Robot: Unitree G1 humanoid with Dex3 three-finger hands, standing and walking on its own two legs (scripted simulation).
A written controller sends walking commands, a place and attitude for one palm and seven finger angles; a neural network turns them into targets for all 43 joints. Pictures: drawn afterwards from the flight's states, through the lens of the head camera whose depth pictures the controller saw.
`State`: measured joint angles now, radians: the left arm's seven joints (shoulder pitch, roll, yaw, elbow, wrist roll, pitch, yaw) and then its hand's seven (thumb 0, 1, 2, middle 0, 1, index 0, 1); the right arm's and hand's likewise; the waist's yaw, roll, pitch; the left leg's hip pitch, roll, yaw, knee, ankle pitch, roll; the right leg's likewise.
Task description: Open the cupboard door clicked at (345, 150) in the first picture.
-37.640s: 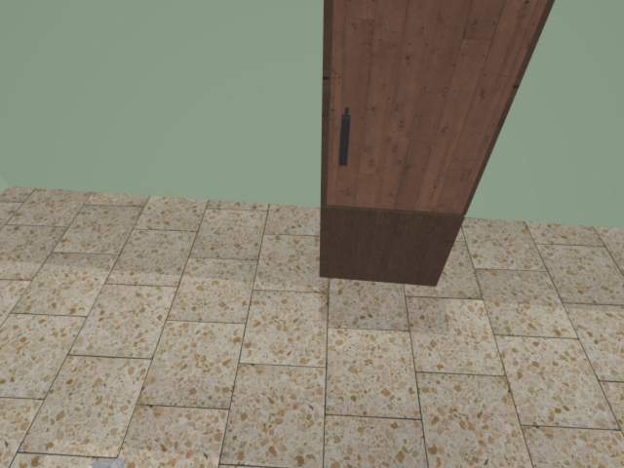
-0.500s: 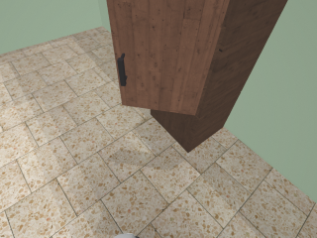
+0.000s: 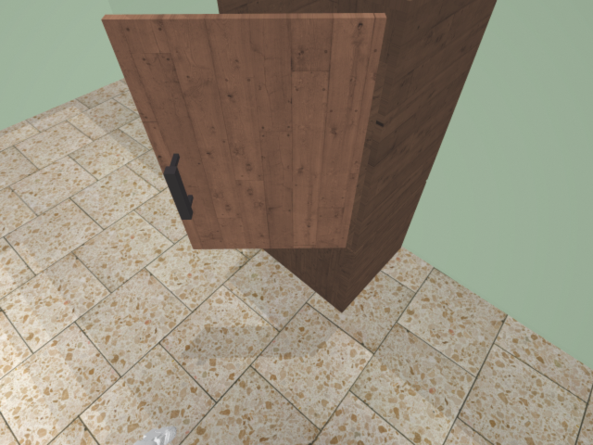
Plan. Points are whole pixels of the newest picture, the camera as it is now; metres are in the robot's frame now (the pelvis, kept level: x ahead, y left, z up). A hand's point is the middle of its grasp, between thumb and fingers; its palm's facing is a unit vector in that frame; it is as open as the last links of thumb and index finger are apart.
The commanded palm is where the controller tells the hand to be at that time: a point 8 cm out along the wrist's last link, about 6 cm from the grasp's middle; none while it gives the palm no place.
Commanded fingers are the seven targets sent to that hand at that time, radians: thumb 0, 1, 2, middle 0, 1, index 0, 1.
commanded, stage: come to a stop and stand still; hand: left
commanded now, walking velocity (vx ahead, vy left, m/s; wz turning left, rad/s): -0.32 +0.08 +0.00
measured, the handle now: (181, 187) +0.61 +0.26 -0.07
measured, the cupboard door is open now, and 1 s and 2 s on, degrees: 43 43 43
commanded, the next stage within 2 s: look again from close up in 1.50 s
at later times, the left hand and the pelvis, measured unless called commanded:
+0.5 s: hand out of the picture +0.02 +0.24 -0.17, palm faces +0.06 -0.97 -0.22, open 7.4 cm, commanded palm none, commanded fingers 0.00 0.90 0.90 -0.20 -0.30 -0.20 -0.30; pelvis -0.01 +0.04 +0.01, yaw +0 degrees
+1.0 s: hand out of the picture -0.03 +0.17 -0.17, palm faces +0.01 -0.99 -0.15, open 7.4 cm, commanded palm none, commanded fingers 0.00 0.90 0.90 -0.20 -0.30 -0.20 -0.30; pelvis -0.01 +0.01 +0.01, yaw +0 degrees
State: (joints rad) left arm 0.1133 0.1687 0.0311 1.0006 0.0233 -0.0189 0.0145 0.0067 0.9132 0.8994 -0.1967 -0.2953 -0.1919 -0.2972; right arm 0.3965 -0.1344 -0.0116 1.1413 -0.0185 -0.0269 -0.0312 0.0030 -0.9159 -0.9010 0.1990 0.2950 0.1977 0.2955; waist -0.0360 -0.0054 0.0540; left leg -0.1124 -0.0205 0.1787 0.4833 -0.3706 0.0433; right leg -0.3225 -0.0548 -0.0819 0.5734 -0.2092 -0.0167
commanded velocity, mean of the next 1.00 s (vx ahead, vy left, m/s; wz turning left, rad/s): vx -0.04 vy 0.01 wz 0.00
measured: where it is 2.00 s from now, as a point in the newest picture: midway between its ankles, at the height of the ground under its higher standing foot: outside the picture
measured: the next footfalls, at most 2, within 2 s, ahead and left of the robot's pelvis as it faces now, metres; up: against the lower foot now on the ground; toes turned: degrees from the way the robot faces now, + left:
left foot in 0.26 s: +0.08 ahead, +0.13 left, +0.00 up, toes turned +4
right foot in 0.58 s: -0.02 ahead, -0.10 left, +0.00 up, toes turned -1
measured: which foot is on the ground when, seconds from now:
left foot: down 0.00-0.00, up 0.02-0.24, down 0.26-1.00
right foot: down 0.00-0.28, up 0.30-0.56, down 0.58-1.00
